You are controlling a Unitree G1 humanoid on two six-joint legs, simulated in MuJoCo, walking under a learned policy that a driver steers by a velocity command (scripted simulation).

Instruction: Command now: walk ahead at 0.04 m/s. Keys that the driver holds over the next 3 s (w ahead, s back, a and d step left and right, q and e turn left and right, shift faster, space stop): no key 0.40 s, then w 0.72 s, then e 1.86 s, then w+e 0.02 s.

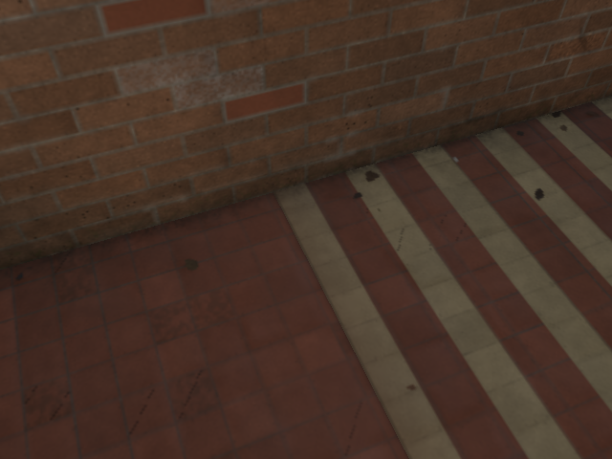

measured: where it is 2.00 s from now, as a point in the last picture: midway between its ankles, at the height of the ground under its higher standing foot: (296, 440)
